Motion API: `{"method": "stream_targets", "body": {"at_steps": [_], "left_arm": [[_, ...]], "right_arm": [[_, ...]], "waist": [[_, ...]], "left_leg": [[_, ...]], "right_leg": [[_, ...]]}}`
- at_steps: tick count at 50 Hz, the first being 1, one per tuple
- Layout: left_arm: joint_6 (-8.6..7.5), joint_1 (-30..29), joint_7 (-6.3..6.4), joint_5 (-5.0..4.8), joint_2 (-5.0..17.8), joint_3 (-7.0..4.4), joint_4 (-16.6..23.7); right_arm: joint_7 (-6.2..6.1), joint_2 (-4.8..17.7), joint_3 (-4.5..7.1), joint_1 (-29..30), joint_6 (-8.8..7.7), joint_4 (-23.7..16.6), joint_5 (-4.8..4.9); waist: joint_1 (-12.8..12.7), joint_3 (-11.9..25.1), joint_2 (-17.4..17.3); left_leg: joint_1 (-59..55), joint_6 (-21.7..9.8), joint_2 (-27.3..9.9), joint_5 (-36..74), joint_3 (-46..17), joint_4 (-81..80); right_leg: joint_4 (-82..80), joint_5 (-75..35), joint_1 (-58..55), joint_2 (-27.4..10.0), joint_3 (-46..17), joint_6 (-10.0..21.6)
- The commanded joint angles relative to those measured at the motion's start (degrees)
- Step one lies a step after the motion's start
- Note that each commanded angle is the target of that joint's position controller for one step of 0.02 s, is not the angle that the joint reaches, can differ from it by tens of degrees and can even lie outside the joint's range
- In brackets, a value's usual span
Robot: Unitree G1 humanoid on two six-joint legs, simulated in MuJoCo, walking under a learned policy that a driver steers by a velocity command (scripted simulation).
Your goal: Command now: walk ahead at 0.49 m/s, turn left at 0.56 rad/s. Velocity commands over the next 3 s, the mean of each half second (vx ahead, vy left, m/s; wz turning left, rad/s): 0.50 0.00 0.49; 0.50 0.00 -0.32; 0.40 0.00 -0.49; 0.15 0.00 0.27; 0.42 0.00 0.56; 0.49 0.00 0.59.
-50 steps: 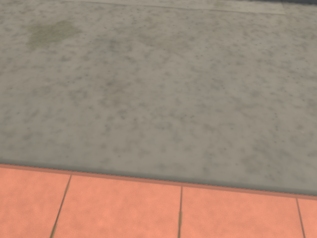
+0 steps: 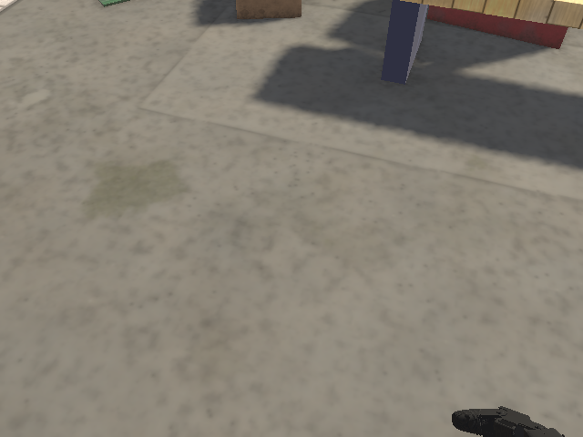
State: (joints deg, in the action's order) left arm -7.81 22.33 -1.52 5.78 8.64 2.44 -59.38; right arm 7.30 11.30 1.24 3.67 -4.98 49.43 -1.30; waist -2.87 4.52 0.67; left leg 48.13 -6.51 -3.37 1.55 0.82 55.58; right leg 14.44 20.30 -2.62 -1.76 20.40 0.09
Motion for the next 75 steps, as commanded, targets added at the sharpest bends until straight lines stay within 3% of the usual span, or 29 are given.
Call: {"method": "stream_targets", "body": {"at_steps": [1, 7, 8, 9, 10, 11, 12, 14, 15, 17, 19, 25, 29, 30, 31, 32, 34, 36, 42, 50, 54, 55, 56, 57, 58, 60, 63, 67, 75], "left_arm": [[-0.14, 4.84, -0.42, -0.98, 11.49, -3.13, -0.01], [2.53, 4.31, 1.04, 0.11, 13.28, -6.07, 1.25], [1.83, 5.26, 0.45, 2.06, 8.97, -4.7, 1.62], [1.11, 7.34, -1.02, 2.22, 3.16, -2.7, 4.55], [1.11, -4.97, -3.08, -1.5, 6.82, -3.48, 7.83], [0.36, -14.28, -2.93, -2.79, 6.76, -3.67, 10.74], [0.08, -16.7, -1.91, -1.87, 9.69, -4.41, 11.56], [0.46, -12.4, 0.07, -0.24, 4.81, -3.4, 10.93], [-1.77, -17.93, 2.71, -9.94, 11.54, -6.13, 17.2], [-2.15, -16.54, 3.51, -8.39, 10.84, -5.86, 16.68], [-1.62, -21.11, 3.44, -5.84, 7.34, -4.76, 16.75], [0.64, -31.2, 2.27, -7.47, 9.06, -5.28, 19.27], [0.14, -18.24, 1.2, -6.96, 13.8, -7.63, 15.53], [0.24, -7.73, 0.84, -6.27, 15.4, -8.07, 12.85], [0.72, -0.82, 0.48, -5.7, 19.86, -9.36, 11.79], [1.4, -1.37, -0.02, -7.06, 17.64, -8.94, 11.28], [2.19, -10.6, 0.69, -6.3, 12.87, -7.79, 14.11], [1.99, -13.69, 0.48, -5.75, 11.66, -7.19, 14.59], [2.34, -8.52, 1.89, -6.81, 14.44, -8.11, 14.0], [4.34, 0.85, 2.71, -7.76, 13.49, -8.15, 12.21], [5.12, -1.67, 3.07, -7.5, 13.46, -8.46, 13.96], [4.66, -4.32, 2.71, -6.99, 11.78, -7.95, 15.6], [3.96, -0.57, 2.47, -7.08, 8.83, -7.18, 16.46], [3.61, 2.83, 2.51, -7.74, 9.79, -6.5, 17.67], [3.74, 0.98, 2.5, -8.16, 14.33, -7.65, 17.02], [4.55, -6.49, 2.4, -7.03, 14.41, -8.2, 18.66], [5.38, -7.17, 1.88, -7.21, 10.64, -7.89, 20.39], [5.66, -9.86, 1.32, -6.35, 9.03, -7.2, 22.75], [4.9, -14.51, -0.56, -5.34, 10.92, -7.54, 24.69]], "right_arm": [[-0.63, 1.34, 0.6, 4.74, 0.64, -3.57, -0.07], [-4.75, 8.66, 4.51, -9.6, -1.63, 0.26, 0.93], [-6.89, 10.79, 5.79, -21.81, -1.53, 2.84, -0.89], [-7.69, 12.38, 5.39, -33.84, -1.28, 7.01, -1.76], [-7.11, 11.23, 5.91, -42.98, -0.89, 10.59, -2.27], [-7.09, 12.7, 7.23, -37.62, -1.94, 10.23, -1.49], [-6.94, 9.02, 6.08, -32.62, -2.39, 10.04, -0.33], [-5.14, 1.56, 3.13, -22.74, -2.24, 8.29, -0.06], [-5.73, 3.45, 2.86, -16.05, -1.51, 2.91, 4.13], [-7.12, 7.2, 3.07, -13.21, -0.48, 0.02, 2.78], [-8.48, 9.33, 3.68, -17.35, 0.16, -0.68, 1.74], [-8.54, 7.47, 3.61, -31.15, 0.18, 4.21, 2.99], [-9.03, 8.9, 4.36, -27.84, 1.27, 2.71, 1.1], [-8.91, 8.27, 3.97, -25.57, 1.32, 0.87, 0.19], [-8.39, 3.32, 2.61, -33.24, 0.26, 0.66, 0.24], [-7.69, 3.81, 2.08, -34.42, -1.08, 0.68, 0.85], [-7.69, 9.48, 3.21, -20.42, -2.75, -3.43, 2.34], [-8.65, 9.36, 4.0, -16.88, -2.78, -5.51, 0.42], [-9.73, 6.12, 3.44, -9.87, -0.99, -10.03, -0.12], [-7.72, 6.41, 2.83, 4.59, -2.35, -15.56, 1.45], [-7.57, 9.32, 4.14, -3.15, -3.84, -14.25, 1.9], [-8.11, 11.74, 5.11, -11.81, -3.83, -12.88, 1.15], [-8.77, 16.03, 6.27, -20.5, -3.26, -12.2, 0.36], [-8.56, 15.05, 6.31, -23.92, -2.31, -10.29, 1.55], [-8.71, 10.59, 5.34, -21.45, -1.72, -11.33, 1.97], [-8.56, 7.75, 4.29, -16.34, -0.91, -11.64, 1.45], [-7.79, 6.53, 3.69, -12.9, -1.1, -10.62, 0.82], [-8.07, 10.38, 4.86, -12.26, -0.83, -8.92, 0.78], [-8.07, 13.69, 5.11, -16.08, 0.59, -4.99, 3.77]], "waist": [[2.26, -5.25, 3.89], [7.32, -1.6, 6.72], [10.19, 6.93, 3.36], [10.19, 17.38, -10.99], [17.06, 13.67, -4.6], [17.27, 0.63, -4.0], [14.26, -0.96, -2.62], [4.81, -1.99, 0.16], [0.89, -6.17, 0.95], [-1.64, -7.0, 2.24], [1.2, -7.29, 0.25], [7.64, -7.09, -5.35], [0.4, 1.03, -6.02], [-3.85, 7.85, -3.89], [-2.34, 15.77, 10.92], [-1.44, 16.61, 16.48], [-1.6, 2.59, 2.92], [2.27, -1.5, -2.34], [2.33, -1.72, 1.74], [-2.6, -3.08, 3.63], [2.55, -0.04, 5.72], [6.87, 5.79, 4.5], [8.21, 13.67, -5.32], [7.53, 16.53, -18.99], [7.72, 9.41, -12.19], [6.46, -2.09, -3.66], [2.97, -6.25, -6.04], [1.97, -4.02, -5.13], [1.46, 0.68, -5.14]], "left_leg": [[-1.17, 1.21, 1.75, -5.72, 2.69, -9.75], [-28.74, -1.75, 11.57, -2.21, 6.01, -24.24], [-53.05, -8.12, 8.02, 8.06, -1.48, -15.18], [-82.31, -18.78, -3.01, 15.37, -25.51, -19.77], [-83.62, -17.24, -7.9, 10.29, -37.06, -32.3], [-74.75, -14.39, -7.9, 7.25, -33.04, -34.59], [-64.82, -13.82, -7.28, 4.09, -30.32, -35.09], [-42.57, -14.8, -6.39, 5.53, -27.21, -38.47], [-34.4, -14.63, -5.78, 4.91, -32.18, -42.94], [-27.95, -11.89, -6.11, 1.81, -26.75, -44.42], [-19.88, -8.21, -0.25, 3.39, -17.13, -44.45], [-35.87, -4.35, -3.72, -5.04, -16.65, -42.5], [-49.45, -0.9, -3.81, 29.9, -11.58, -23.63], [-41.12, 0.37, -1.61, 23.33, -10.05, -9.79], [-20.13, 5.73, 6.69, -2.11, -5.2, 13.73], [-8.71, 6.17, 8.28, -29.61, -7.78, 22.43], [-2.92, 4.76, 2.58, -21.19, -8.69, 23.11], [-8.06, 5.01, -0.6, -17.79, -7.43, 14.2], [-11.27, 8.73, -0.21, -8.29, -5.38, -7.17], [-16.15, 8.38, 4.91, -0.97, -6.73, -27.31], [-32.67, 5.04, 5.12, -3.99, -5.94, -35.09], [-47.27, 1.56, -0.85, -3.51, -9.9, -31.9], [-67.73, -5.66, -12.64, -3.8, -24.33, -30.1], [-73.57, -11.6, -21.82, -13.11, -41.68, -33.95], [-67.55, -10.01, -20.66, -22.15, -40.04, -35.83], [-52.52, -6.13, -15.07, -17.48, -27.29, -39.77], [-40.11, -4.63, -11.09, -4.89, -16.08, -44.31], [-37.63, -4.98, -9.43, 20.57, -3.85, -42.65], [-41.5, -0.47, -8.66, 16.93, -1.48, -32.21]], "right_leg": [[-2.33, -59.35, -9.06, -15.15, -3.01, 6.56], [20.1, -75.91, -6.1, -14.67, -2.24, 4.06], [35.35, -59.73, 12.08, -13.08, -4.18, 0.37], [52.52, 1.87, 36.92, -1.97, -7.84, -6.52], [63.79, 9.46, 48.76, 4.2, -19.05, -4.19], [68.73, 6.4, 58.39, 1.73, -25.5, -1.84], [68.53, 4.02, 56.16, -1.06, -27.91, -1.33], [63.01, -0.59, 43.13, -3.61, -28.54, 1.73], [62.63, -0.05, 41.94, -0.98, -25.8, -0.33], [48.83, -0.92, 41.17, -4.12, -25.93, -1.46], [32.11, -13.58, 31.93, -2.03, -21.3, -2.26], [14.4, -28.39, 29.85, 0.29, -21.2, -0.04], [12.75, -19.59, 19.83, 3.52, -19.46, 6.09], [15.7, -23.16, 4.55, -1.83, -26.43, 9.21], [12.95, -16.76, -16.64, -14.31, -50.76, 19.92], [3.0, -3.42, -19.62, -17.72, -69.26, 22.76], [0.45, -0.64, -4.11, -13.37, -56.42, 17.35], [-1.17, -13.51, 8.5, -8.97, -47.69, 15.75], [-2.19, -22.9, 16.54, -4.84, -40.57, 15.1], [3.92, -17.44, 10.08, -3.89, -45.35, 12.09], [13.11, -23.97, 10.78, -1.82, -47.5, 10.34], [23.08, -24.97, 17.69, 0.29, -44.18, 8.39], [39.53, -9.74, 33.26, 6.99, -35.8, 4.25], [50.58, 14.55, 45.79, 7.4, -31.84, 2.78], [56.25, 11.76, 50.94, 2.7, -31.54, 2.09], [57.39, 2.77, 50.58, -0.62, -28.09, 1.05], [53.76, -0.72, 45.63, -3.61, -26.52, 0.41], [42.12, -9.63, 41.72, -3.43, -23.88, -1.61], [13.68, -21.43, 22.44, 1.54, -21.01, 3.13]]}}
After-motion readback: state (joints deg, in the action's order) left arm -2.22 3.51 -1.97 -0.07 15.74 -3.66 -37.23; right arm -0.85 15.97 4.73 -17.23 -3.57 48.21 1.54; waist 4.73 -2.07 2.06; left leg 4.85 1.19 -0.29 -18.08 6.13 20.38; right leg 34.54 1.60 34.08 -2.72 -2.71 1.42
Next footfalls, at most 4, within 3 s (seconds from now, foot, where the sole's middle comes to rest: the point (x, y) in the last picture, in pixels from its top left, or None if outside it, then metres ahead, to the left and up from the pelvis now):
0.14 left None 0.23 0.12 -0.77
0.60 right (314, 413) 0.60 0.00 -0.77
1.10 left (236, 326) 0.82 0.21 -0.77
1.54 right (350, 279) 0.99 -0.09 -0.77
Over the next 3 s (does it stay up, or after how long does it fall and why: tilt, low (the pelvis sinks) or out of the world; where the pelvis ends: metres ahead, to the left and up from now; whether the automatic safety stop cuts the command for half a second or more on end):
stays up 1.37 0.20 -0.02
